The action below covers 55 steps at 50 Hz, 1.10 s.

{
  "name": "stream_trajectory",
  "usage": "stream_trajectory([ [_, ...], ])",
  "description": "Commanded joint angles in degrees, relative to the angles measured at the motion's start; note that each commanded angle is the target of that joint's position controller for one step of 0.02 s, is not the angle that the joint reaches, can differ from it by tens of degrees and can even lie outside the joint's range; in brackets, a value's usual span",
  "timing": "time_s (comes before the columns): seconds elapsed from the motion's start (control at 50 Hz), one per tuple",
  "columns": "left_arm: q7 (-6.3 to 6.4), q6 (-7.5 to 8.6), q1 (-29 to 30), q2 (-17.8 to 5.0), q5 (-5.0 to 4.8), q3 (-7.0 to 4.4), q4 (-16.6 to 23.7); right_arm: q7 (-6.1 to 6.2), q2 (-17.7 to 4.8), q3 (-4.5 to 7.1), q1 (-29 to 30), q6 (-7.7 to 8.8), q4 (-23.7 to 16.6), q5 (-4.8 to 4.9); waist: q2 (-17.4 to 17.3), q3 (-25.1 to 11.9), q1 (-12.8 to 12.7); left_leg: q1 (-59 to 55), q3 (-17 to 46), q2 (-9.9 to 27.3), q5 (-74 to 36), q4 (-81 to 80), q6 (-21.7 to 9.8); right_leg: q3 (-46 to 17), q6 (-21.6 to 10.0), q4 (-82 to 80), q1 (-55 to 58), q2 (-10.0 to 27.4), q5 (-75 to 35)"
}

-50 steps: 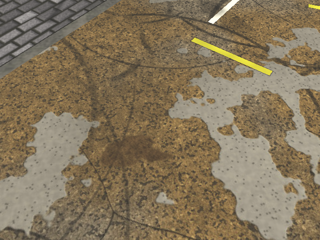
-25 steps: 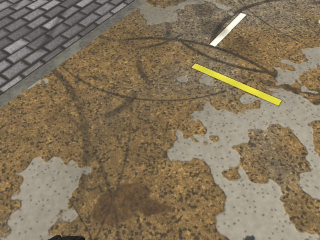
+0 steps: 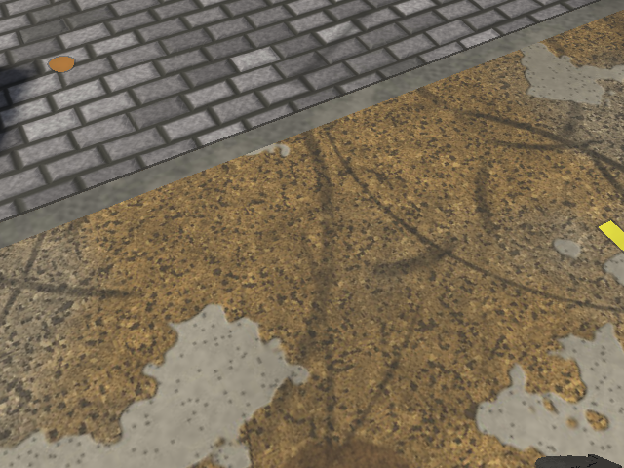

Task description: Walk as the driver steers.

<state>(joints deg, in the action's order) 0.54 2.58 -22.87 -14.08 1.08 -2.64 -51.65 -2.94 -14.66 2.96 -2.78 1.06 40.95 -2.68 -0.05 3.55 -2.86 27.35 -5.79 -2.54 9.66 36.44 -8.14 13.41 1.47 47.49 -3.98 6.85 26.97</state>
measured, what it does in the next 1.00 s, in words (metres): walks ahead: right foot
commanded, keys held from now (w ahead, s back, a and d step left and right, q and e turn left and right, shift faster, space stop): w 0.30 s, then w+e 0.70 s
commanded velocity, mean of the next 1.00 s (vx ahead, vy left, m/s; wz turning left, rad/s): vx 0.50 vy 0.00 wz -0.15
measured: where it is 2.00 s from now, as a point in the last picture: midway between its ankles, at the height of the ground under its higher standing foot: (410, 234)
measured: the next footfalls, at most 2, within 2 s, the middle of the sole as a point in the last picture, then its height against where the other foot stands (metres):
right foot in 0.52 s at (375, 458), level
left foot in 1.06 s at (315, 319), level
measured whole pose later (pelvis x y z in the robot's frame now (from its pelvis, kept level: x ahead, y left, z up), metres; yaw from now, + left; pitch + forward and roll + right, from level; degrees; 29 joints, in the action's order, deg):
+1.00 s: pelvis +0.55 -0.02 +0.02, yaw -14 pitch +2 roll -1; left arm 0.0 2.3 -25.4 -15.5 0.7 -4.2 -50.2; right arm -1.3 -14.8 0.0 -1.2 2.5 41.0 -1.7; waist -1.9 1.8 -5.8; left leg 32.6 2.5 2.1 4.3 34.2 2.2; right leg -11.3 -5.8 18.6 -0.7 -8.2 18.5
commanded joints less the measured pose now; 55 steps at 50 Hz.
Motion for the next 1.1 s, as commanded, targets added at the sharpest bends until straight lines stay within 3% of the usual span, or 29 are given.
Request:
stream_trajectory([
  [0.02,-0.78,1.58,7.7,-8.2,0.20,-1.61,10.4,2.09,-15.9,5.06,-20.0,-0.71,1.8,1.81,-3.8,-15.4,9.8,-42.7,41.0,21.7,1.4,-20.0,-13.6,-14.0,-0.6,34.2,-40.2,-3.9,-0.6],
  [0.04,-0.91,2.18,7.3,-6.6,-0.51,-0.87,9.9,2.59,-12.2,4.04,-17.2,-0.49,2.6,2.03,-2.1,-8.8,7.3,-34.6,32.6,20.2,-5.1,-20.0,-11.7,-13.7,-1.2,29.8,-39.0,-1.3,-6.0],
  [0.06,-0.86,2.24,5.6,-6.0,-0.31,-0.75,8.5,2.77,-9.0,3.06,-14.6,-0.02,2.6,1.97,0.1,-5.3,4.4,-27.5,26.7,16.7,-11.5,-20.8,-8.7,-13.8,-1.6,23.9,-34.7,0.5,-8.0],
  [0.1,-1.12,0.35,2.0,-5.7,1.41,-0.68,6.8,2.70,-6.2,1.88,-11.2,1.12,2.4,2.26,-1.2,-4.8,1.0,-20.0,19.9,12.6,-17.4,-22.8,-6.5,-14.0,-1.1,19.1,-27.2,1.5,-9.1],
  [0.16,-1.90,-1.19,3.4,-4.7,1.43,-0.68,6.8,2.22,-7.0,1.86,-14.4,2.74,4.4,2.58,-1.7,-4.2,0.9,-18.5,16.8,10.9,-20.3,-25.6,-6.4,-12.6,-0.4,14.5,-27.4,0.9,-13.0],
  [0.22,-2.12,-1.38,10.5,-4.6,1.22,-0.71,8.7,2.23,-7.3,1.81,-18.0,3.05,5.9,2.62,-2.3,-1.1,3.1,-21.2,16.0,10.4,-18.6,-27.9,-5.0,-12.3,0.0,7.5,-33.4,1.2,-19.7],
  [0.28,-2.26,-1.16,16.0,-4.3,0.94,-0.58,10.1,2.37,-7.2,1.58,-20.6,3.25,7.1,2.65,-2.8,-0.2,4.8,-25.2,15.2,10.5,-19.3,-28.0,-3.7,-12.2,-0.1,0.4,-35.9,0.4,-24.9],
  [0.4,-2.89,-0.53,23.8,-3.6,0.31,0.14,12.4,3.20,-6.8,0.92,-24.4,3.63,9.8,1.42,-3.3,2.4,7.1,-32.7,10.8,12.9,-24.6,-28.2,-2.8,-9.8,-3.7,-10.8,-35.2,-2.7,-26.4],
  [0.44,-3.05,-0.30,23.0,-3.8,0.26,0.08,12.5,3.79,-7.2,0.86,-23.6,3.65,10.5,1.06,-3.2,2.6,5.8,-34.6,8.8,14.2,-31.7,-26.2,-1.9,-9.5,-5.8,-13.5,-32.0,-4.6,-23.0],
  [0.48,-2.51,-0.15,17.5,-4.7,0.19,-0.46,10.9,4.30,-8.5,0.96,-21.7,3.74,10.7,0.69,-4.3,-0.6,3.0,-35.7,6.0,14.2,-50.5,-18.4,-0.4,-7.6,-8.3,-14.7,-23.5,-8.6,-18.0],
  [0.5,-2.11,0.09,11.5,-5.8,0.26,-1.06,8.9,4.39,-9.1,1.06,-21.2,3.49,10.8,0.38,-4.4,-4.2,0.4,-36.2,4.8,13.7,-56.8,-9.9,0.3,-6.9,-9.6,-15.9,-17.3,-10.8,-16.1],
  [0.52,-1.72,0.56,2.8,-6.8,0.80,-1.75,6.2,4.45,-9.5,1.02,-20.4,3.20,10.6,0.65,-3.2,-8.8,-3.6,-32.1,2.6,12.2,-53.8,2.2,1.4,-7.6,-11.3,-19.8,-6.2,-11.3,-18.5],
  [0.54,-1.05,0.67,-5.4,-11.8,1.97,-3.25,4.6,4.37,-7.8,0.25,-20.7,3.59,8.5,1.67,1.9,-14.8,-6.0,-17.5,0.3,9.3,-36.6,19.8,3.1,-22.4,-15.8,-20.5,9.6,-0.6,-14.2],
  [0.56,-1.15,0.38,-5.7,-16.5,1.62,-4.60,4.4,3.40,-4.3,-0.19,-24.5,3.92,7.1,2.21,14.5,-18.6,-2.1,3.2,1.1,-3.6,14.7,40.1,5.6,-52.7,-24.7,-26.4,21.3,13.4,-17.6],
  [0.58,-1.85,0.10,-1.6,-13.6,-1.00,-4.04,4.3,3.41,-7.1,0.24,-20.0,4.09,6.6,0.65,6.5,-15.8,-1.3,8.9,10.4,-0.6,16.1,43.7,4.7,-54.8,-23.7,-29.7,18.7,11.7,-16.6],
  [0.6,-1.85,-0.14,2.8,-11.7,-1.17,-3.64,5.3,3.02,-7.4,0.14,-16.4,4.77,5.1,1.13,3.5,-8.5,-0.1,10.6,10.4,2.5,11.0,41.4,4.7,-46.0,-22.3,-30.7,10.7,10.6,-18.2],
  [0.62,-1.85,-0.17,4.8,-9.1,-0.78,-3.01,5.5,2.84,-7.1,-0.05,-14.3,5.14,4.6,1.14,-0.3,-5.1,0.9,9.4,9.8,4.5,8.3,37.5,4.9,-41.0,-20.5,-32.2,4.8,8.1,-22.9],
  [0.64,-1.60,-0.04,5.5,-7.9,-0.82,-2.62,5.2,2.77,-6.7,-0.09,-13.6,4.64,4.1,0.69,-0.8,-2.8,2.4,7.6,9.6,5.6,7.9,34.5,5.6,-37.4,-19.2,-33.0,0.3,5.7,-27.6],
  [0.66,-1.37,0.16,5.9,-7.0,-1.00,-2.25,4.8,2.66,-6.1,-0.33,-14.4,3.63,3.9,0.13,0.0,-3.1,3.9,4.8,9.5,6.4,7.7,31.8,6.7,-34.3,-18.1,-34.0,-3.0,3.6,-30.3],
  [0.74,-1.15,1.10,3.3,-9.6,-1.26,-2.95,4.0,2.20,-4.4,-0.90,-11.8,1.36,2.2,-0.27,1.8,-2.7,4.2,4.8,7.1,7.1,5.4,23.3,10.0,-30.1,-18.0,-36.6,-7.6,0.3,-31.3],
  [0.8,-1.11,0.86,0.4,-9.8,-1.33,-3.17,3.7,2.09,-4.4,-1.07,-3.6,1.20,-0.6,-0.04,2.4,-0.6,1.7,8.4,6.3,7.3,-2.1,13.8,11.6,-30.2,-16.3,-37.6,-7.0,-1.3,-29.4],
  [0.86,-0.97,0.63,-2.6,-10.1,-1.29,-3.43,3.3,1.82,-4.1,-1.38,1.7,1.40,-2.4,0.42,3.2,-1.4,-0.8,9.1,6.5,6.2,-7.7,6.6,11.8,-30.7,-14.5,-35.5,-3.0,-2.0,-31.8],
  [0.94,-0.45,0.27,-5.1,-10.4,-0.42,-3.59,3.4,1.71,-4.6,-1.73,7.2,2.11,-4.7,0.96,3.9,-1.7,-2.8,8.7,6.6,4.1,-7.4,0.3,11.0,-33.2,-14.0,-31.1,2.1,-0.9,-38.1],
  [1.0,0.14,0.24,-1.8,-11.8,-0.03,-3.99,4.9,1.98,-6.5,-1.28,3.4,2.88,-4.5,1.23,5.0,-2.4,0.2,-0.6,7.9,2.6,-3.0,-5.7,9.2,-35.9,-11.7,-27.0,1.0,0.0,-40.6],
  [1.02,0.06,0.39,0.1,-12.3,-0.01,-4.11,5.5,2.38,-7.6,-0.80,-1.2,3.19,-3.2,1.31,5.1,-3.9,2.4,-7.8,7.5,1.3,-0.8,-7.4,8.3,-36.2,-10.6,-23.6,-1.0,-0.7,-43.8],
  [1.04,-0.36,0.73,1.2,-12.3,-0.42,-4.01,5.7,3.03,-9.0,-0.12,-8.1,3.83,-1.2,1.10,2.7,-7.3,6.0,-17.9,7.6,1.5,-1.6,-11.2,6.8,-34.4,-9.2,-15.5,-3.5,-3.6,-45.0],
  [1.06,-0.96,1.29,1.1,-9.3,-1.20,-3.14,6.8,4.01,-12.9,0.94,-16.3,4.43,-0.5,-0.02,-3.0,-14.5,9.3,-30.5,16.8,11.2,6.7,-13.4,4.0,-30.2,-7.6,-1.5,-9.1,-7.4,-36.3],
  [1.08,-0.84,1.33,-4.4,-3.5,-2.79,-1.87,8.6,4.61,-18.0,2.17,-19.5,3.74,-0.9,-1.10,-14.8,-21.2,7.3,-45.4,40.1,27.0,12.7,-17.4,-1.7,-22.1,-5.6,14.3,-25.8,-15.9,-0.5],
  [1.1,-0.42,0.57,-5.4,-7.8,-0.88,-2.11,8.0,4.38,-16.0,2.38,-17.3,2.74,-0.5,-0.06,-13.3,-19.6,5.2,-41.5,50.9,28.6,20.1,-20.4,-4.3,-20.1,-6.0,21.3,-33.0,-12.4,4.4],
])
Velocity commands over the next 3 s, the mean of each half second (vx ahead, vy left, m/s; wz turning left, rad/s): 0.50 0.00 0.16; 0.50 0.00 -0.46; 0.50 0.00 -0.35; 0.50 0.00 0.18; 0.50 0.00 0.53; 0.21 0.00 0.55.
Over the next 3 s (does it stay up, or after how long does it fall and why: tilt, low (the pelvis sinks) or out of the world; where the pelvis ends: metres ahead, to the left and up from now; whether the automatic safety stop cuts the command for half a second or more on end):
stays up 1.44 -0.26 0.02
